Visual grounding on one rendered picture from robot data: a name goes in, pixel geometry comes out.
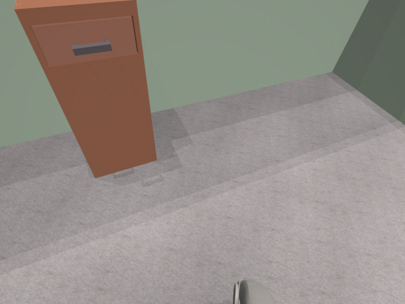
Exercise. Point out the robot right thigh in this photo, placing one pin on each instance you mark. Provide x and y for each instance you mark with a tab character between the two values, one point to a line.
251	292

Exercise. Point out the cabinet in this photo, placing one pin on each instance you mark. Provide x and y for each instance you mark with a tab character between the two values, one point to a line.
105	100

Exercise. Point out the handle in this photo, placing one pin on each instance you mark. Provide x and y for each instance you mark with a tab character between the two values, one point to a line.
98	47

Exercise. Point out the drawer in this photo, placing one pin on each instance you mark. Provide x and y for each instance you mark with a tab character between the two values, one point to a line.
56	39

